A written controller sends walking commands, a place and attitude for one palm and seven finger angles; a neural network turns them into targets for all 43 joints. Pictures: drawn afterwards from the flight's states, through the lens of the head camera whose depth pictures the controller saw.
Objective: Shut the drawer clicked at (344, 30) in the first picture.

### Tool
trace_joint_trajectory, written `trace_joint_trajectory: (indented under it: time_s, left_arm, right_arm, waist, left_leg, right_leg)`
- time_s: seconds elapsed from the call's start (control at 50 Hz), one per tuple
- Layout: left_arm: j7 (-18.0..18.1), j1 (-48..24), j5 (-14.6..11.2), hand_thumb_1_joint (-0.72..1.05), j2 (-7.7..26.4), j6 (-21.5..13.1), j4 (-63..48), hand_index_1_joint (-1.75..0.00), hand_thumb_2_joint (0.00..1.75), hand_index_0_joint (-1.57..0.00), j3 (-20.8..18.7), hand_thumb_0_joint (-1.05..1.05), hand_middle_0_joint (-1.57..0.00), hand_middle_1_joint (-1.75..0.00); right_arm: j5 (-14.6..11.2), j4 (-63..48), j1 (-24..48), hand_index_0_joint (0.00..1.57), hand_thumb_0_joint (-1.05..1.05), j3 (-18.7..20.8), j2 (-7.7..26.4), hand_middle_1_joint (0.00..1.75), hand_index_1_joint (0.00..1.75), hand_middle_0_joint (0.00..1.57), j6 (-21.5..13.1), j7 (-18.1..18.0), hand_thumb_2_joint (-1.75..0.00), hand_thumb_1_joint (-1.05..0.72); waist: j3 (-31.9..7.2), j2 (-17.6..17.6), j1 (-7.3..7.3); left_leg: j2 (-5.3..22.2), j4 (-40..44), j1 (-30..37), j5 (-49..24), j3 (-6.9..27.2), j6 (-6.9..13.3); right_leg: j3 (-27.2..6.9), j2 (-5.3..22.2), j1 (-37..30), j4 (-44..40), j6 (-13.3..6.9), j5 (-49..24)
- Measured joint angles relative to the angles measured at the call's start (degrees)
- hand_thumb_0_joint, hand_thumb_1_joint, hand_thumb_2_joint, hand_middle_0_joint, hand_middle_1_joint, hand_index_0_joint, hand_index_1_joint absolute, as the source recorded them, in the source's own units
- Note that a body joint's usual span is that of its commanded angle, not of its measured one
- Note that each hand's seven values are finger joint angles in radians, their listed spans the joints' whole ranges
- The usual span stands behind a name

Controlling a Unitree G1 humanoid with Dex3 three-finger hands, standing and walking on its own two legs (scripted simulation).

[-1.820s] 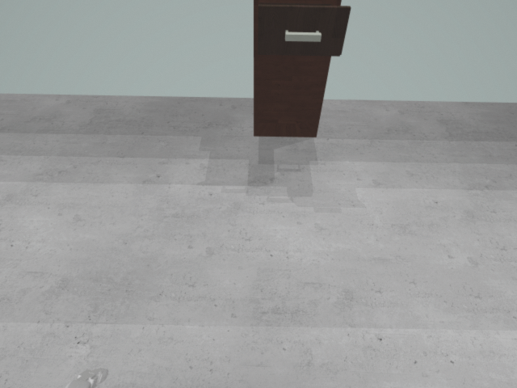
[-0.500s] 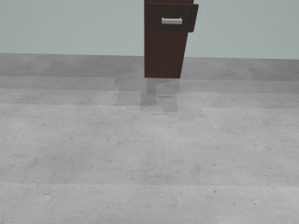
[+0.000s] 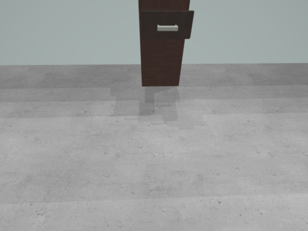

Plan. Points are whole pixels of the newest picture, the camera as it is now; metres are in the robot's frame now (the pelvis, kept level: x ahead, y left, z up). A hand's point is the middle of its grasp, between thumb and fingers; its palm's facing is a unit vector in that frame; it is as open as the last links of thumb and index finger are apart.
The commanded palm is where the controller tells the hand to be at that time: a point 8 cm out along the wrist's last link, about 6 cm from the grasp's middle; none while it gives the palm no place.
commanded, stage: walk to a spot facing it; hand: left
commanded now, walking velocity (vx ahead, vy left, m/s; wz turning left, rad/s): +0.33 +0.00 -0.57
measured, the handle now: (167, 27) +1.36 +0.01 -0.02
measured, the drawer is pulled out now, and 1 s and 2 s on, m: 0.30 0.30 0.30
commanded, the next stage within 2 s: turn to face it in 1.96 s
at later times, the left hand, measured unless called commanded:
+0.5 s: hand out of the picture +0.10 +0.12 -0.16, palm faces -0.11 -0.98 -0.16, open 7.4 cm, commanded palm none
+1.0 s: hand (131, 138) +0.51 +0.14 -0.17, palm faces -0.34 -0.93 -0.16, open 7.4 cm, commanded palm none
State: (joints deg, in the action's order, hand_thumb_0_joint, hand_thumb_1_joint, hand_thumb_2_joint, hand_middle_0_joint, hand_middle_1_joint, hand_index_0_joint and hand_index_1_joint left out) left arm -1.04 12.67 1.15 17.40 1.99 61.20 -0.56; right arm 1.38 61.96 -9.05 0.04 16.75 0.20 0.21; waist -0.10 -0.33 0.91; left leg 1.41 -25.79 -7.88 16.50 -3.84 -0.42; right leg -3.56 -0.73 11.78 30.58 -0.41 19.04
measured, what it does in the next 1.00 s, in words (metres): walks ahead, turning right: left foot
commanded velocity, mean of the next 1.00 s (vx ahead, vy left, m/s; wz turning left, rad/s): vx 0.36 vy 0.00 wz -0.31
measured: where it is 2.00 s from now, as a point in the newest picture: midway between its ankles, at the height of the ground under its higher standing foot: (187, 162)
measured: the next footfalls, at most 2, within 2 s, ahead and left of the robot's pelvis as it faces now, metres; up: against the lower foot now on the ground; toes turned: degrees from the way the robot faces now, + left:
left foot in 0.68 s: +0.40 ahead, +0.05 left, +0.00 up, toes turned -7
right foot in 1.28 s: +0.57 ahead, -0.23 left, +0.00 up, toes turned -36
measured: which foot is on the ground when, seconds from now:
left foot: down 0.00-0.16, up 0.18-0.66, down 0.68-1.00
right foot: down 0.00-0.68, up 0.70-1.00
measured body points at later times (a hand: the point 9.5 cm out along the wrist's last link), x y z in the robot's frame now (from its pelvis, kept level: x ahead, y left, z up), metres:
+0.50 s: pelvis +0.14 -0.05 +0.00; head +0.16 -0.06 +0.45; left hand +0.11 +0.17 -0.15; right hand +0.18 -0.30 -0.14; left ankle +0.25 +0.08 -0.67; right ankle +0.05 -0.12 -0.74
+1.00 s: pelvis +0.38 -0.02 +0.00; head +0.39 +0.01 +0.45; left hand +0.53 +0.18 -0.15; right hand +0.25 -0.23 -0.13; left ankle +0.36 +0.05 -0.74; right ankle +0.38 -0.19 -0.65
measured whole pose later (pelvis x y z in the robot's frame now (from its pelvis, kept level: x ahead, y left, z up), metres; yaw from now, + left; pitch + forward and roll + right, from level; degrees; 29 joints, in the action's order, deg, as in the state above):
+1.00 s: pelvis +0.38 -0.02 +0.00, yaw -23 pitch -1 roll -1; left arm -1.1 11.9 2.2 12.4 0.6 57.8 -5.1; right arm 1.1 62.9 -22.1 2.5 9.3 -5.0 -1.6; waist 0.8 -3.1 -0.3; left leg 1.2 -20.9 -3.5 16.6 -16.0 3.5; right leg 1.3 5.9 36.5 64.7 0.6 7.3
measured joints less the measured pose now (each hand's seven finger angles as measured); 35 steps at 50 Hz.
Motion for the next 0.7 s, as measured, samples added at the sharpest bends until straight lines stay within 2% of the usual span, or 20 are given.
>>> trace_joint_trajectory:
  time_s: [0.08,0.14,0.16,0.18,0.22,0.26,0.3,0.44,0.52,0.58,0.62,0.66,0.68,0.7]
  left_arm:
    - [-1.08,3.47,0.19,0.91,-2.16,0.71,-0.74,-0.3,0.9,-0.19,-0.91,0.0,-0.2,-0.3]
    - [-1.75,4.66,0.21,0.91,-3.98,0.0,-1.69,-0.3,0.9,-0.19,-1.34,0.0,-0.2,-0.3]
    - [-1.87,5.08,0.29,0.91,-4.34,-0.79,-2.32,-0.3,0.9,-0.19,-1.44,0.0,-0.2,-0.3]
    - [-1.68,5.27,0.43,0.91,-4.69,-1.85,-2.65,-0.3,0.9,-0.2,-1.58,0.0,-0.2,-0.3]
    - [-0.72,5.91,0.05,0.91,-5.56,-3.31,-2.93,-0.3,0.9,-0.2,-1.64,0.0,-0.2,-0.3]
    - [-0.04,7.42,-0.12,0.91,-6.34,-3.9,-2.89,-0.3,0.9,-0.2,-1.64,0.0,-0.2,-0.3]
    - [0.37,9.13,-0.04,0.91,-7.21,-4.03,-2.23,-0.3,0.9,-0.2,-1.41,0.0,-0.2,-0.3]
    - [0.56,13.05,0.09,0.91,-10.26,-4.99,0.91,-0.3,0.9,-0.2,-0.66,0.0,-0.2,-0.3]
    - [1.17,13.76,0.24,0.91,-10.76,-5.73,1.53,-0.3,0.9,-0.2,-0.76,0.0,-0.2,-0.3]
    - [1.64,13.97,0.41,0.91,-10.52,-5.8,1.83,-0.3,0.9,-0.2,-0.93,0.0,-0.2,-0.3]
    - [1.83,14.08,0.5,0.91,-10.11,-5.67,2.13,-0.3,0.9,-0.2,-1.14,0.0,-0.2,-0.3]
    - [1.83,14.5,0.32,0.91,-9.61,-5.49,2.54,-0.3,0.9,-0.2,-1.45,0.0,-0.2,-0.3]
    - [1.76,14.63,0.1,0.91,-9.37,-5.31,2.85,-0.3,0.9,-0.2,-1.71,0.0,-0.2,-0.3]
    - [1.61,13.98,-0.19,0.91,-8.96,-4.83,3.23,-0.3,0.9,-0.2,-2.0,0.0,-0.2,-0.3]
  right_arm:
    - [0.06,-1.33,-3.01,0.21,0.0,0.87,-1.83,0.3,0.3,0.2,-0.96,0.08,-0.9,-0.91]
    - [0.25,-1.14,-5.32,0.21,0.0,1.31,-2.16,0.3,0.3,0.2,-1.1,0.02,-0.9,-0.9]
    - [0.18,-0.96,-6.17,0.21,0.0,1.44,-2.12,0.3,0.3,0.2,-0.96,0.05,-0.9,-0.9]
    - [0.0,-0.51,-6.74,0.21,0.0,1.57,-2.18,0.3,0.3,0.2,-0.54,0.06,-0.9,-0.9]
    - [-0.09,0.54,-7.29,0.21,0.0,1.67,-2.52,0.3,0.3,0.2,0.57,0.25,-0.9,-0.91]
    - [-0.03,1.03,-7.03,0.21,0.01,1.8,-3.03,0.3,0.29,0.2,0.91,0.54,-0.9,-0.91]
    - [0.21,0.38,-5.9,0.2,0.01,2.08,-3.42,0.3,0.29,0.2,0.68,0.75,-0.9,-0.91]
    - [0.29,-3.93,-1.28,0.2,0.01,2.94,-4.47,0.3,0.29,0.2,-0.65,1.1,-0.9,-0.91]
    - [0.18,-4.47,0.5,0.2,0.0,2.83,-5.31,0.3,0.29,0.2,-0.66,1.27,-0.9,-0.91]
    - [0.02,-4.66,1.86,0.2,0.01,2.51,-6.15,0.3,0.29,0.2,-0.73,1.52,-0.9,-0.91]
    - [-0.11,-4.96,2.69,0.2,0.01,2.22,-6.85,0.3,0.29,0.2,-1.14,1.63,-0.9,-0.91]
    - [-0.07,-5.56,3.11,0.2,0.01,1.83,-7.52,0.3,0.29,0.2,-2.22,1.48,-0.9,-0.91]
    - [0.1,-5.85,3.21,0.2,0.0,1.68,-7.85,0.3,0.29,0.2,-3.06,1.24,-0.9,-0.91]
    - [0.31,-6.03,3.33,0.2,0.0,1.6,-8.36,0.3,0.29,0.2,-3.79,0.99,-0.9,-0.91]
  waist:
    - [0.69,0.33,0.13]
    - [2.02,1.57,-0.15]
    - [2.39,2.06,-0.1]
    - [2.71,2.47,0.04]
    - [3.13,2.64,0.47]
    - [2.92,1.93,1.19]
    - [2.67,1.16,1.38]
    - [1.98,1.14,0.26]
    - [1.95,1.51,1.05]
    - [2.07,1.34,1.96]
    - [2.21,0.84,2.51]
    - [2.24,0.07,2.4]
    - [2.32,-0.32,2.0]
    - [2.78,-1.12,1.77]
  left_leg:
    - [1.44,-0.49,2.04,2.23,-3.39,-0.62]
    - [3.37,-3.06,2.97,4.86,-4.78,-2.18]
    - [4.38,-6.56,2.0,7.04,-4.8,-2.14]
    - [5.16,-13.35,-0.48,10.25,-3.93,-1.85]
    - [4.61,-27.99,-6.58,12.7,-0.85,-1.01]
    - [3.92,-36.95,-12.05,9.59,-0.04,-0.59]
    - [3.92,-40.0,-16.67,5.28,-0.19,-0.84]
    - [5.62,-35.07,-26.68,-5.59,0.95,-2.48]
    - [5.96,-29.26,-27.67,-6.55,0.74,-2.6]
    - [5.42,-22.25,-25.86,-5.82,-0.21,-1.95]
    - [4.54,-16.91,-23.28,-4.75,-0.97,-1.1]
    - [3.08,-10.86,-19.09,-5.49,-1.9,0.0]
    - [2.68,-9.58,-17.52,-7.21,-2.41,1.4]
    - [2.43,-11.85,-17.39,-5.89,-3.39,2.58]
  right_leg:
    - [3.92,1.12,5.87,12.35,0.23,6.63]
    - [6.98,2.15,6.48,9.34,0.19,4.95]
    - [7.64,1.99,5.69,6.33,-0.09,1.51]
    - [8.22,1.39,6.08,7.19,-1.1,-1.07]
    - [8.87,0.43,5.38,8.38,-2.85,0.1]
    - [8.35,-0.35,3.02,5.42,-3.7,0.56]
    - [7.14,-0.98,0.52,1.01,-3.71,-1.01]
    - [3.44,-2.55,-6.64,-10.43,-3.44,-3.91]
    - [2.19,-2.85,-10.4,-12.81,-2.72,-2.38]
    - [1.31,-2.53,-13.06,-13.18,-1.8,-0.07]
    - [0.61,-2.0,-14.5,-12.26,-0.96,2.25]
    - [-0.19,-1.22,-14.73,-8.28,-0.07,6.04]
    - [-0.45,-0.94,-13.26,-2.95,-0.04,8.43]
    - [-0.41,-0.41,-10.02,6.4,-0.41,9.74]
